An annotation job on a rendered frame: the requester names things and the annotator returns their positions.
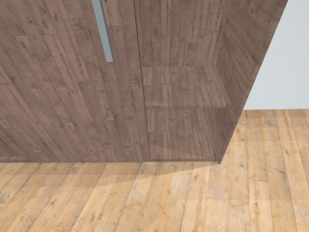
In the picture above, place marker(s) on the wardrobe door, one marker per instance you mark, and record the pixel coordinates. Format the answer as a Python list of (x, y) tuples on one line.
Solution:
[(9, 147), (60, 100)]

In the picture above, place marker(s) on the handle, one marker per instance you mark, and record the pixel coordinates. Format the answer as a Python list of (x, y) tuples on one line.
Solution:
[(103, 30)]

